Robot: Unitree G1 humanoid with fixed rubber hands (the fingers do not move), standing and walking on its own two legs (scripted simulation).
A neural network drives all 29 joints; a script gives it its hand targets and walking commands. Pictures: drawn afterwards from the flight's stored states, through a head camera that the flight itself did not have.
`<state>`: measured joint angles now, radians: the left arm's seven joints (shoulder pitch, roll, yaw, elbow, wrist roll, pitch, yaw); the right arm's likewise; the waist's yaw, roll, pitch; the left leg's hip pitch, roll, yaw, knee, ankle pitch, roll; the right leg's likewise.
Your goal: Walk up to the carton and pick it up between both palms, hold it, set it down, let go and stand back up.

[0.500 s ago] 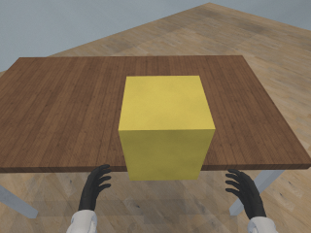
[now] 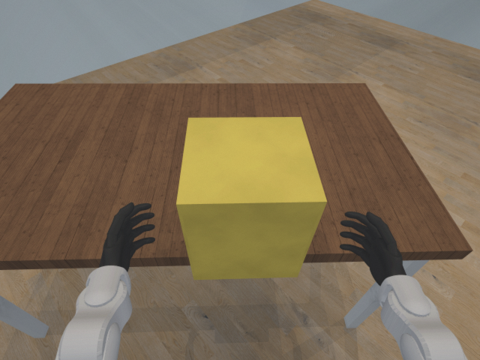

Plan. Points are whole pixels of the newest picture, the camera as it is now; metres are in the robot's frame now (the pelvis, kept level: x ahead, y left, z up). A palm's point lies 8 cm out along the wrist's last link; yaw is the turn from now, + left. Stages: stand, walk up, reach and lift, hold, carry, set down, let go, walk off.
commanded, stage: reach and lift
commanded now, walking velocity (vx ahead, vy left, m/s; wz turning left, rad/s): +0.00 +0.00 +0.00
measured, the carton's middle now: (245, 201) +0.40 +0.02 +0.03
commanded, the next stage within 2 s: none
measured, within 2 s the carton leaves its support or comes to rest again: neither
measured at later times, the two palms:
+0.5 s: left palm (118, 199) +0.31 +0.21 +0.13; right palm (391, 203) +0.32 -0.20 +0.12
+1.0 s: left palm (119, 144) +0.37 +0.21 +0.19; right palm (388, 150) +0.39 -0.20 +0.17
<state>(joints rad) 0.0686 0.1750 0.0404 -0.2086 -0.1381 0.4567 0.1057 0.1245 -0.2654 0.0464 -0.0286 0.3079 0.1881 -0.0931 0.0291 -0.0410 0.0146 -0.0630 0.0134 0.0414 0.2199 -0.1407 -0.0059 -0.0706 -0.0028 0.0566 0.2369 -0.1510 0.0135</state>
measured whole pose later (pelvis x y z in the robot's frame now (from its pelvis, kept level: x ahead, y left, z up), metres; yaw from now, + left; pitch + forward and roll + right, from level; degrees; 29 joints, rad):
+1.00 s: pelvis -0.03 +0.00 +0.00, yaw +2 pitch +4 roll +0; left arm -0.81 0.32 0.11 0.31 -0.25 0.85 0.14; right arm -0.80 -0.36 -0.06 0.56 0.31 0.58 -0.11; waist -0.01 -0.03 -0.05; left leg -0.24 0.01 0.00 0.29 -0.12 -0.01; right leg -0.23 0.00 0.03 0.30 -0.13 0.01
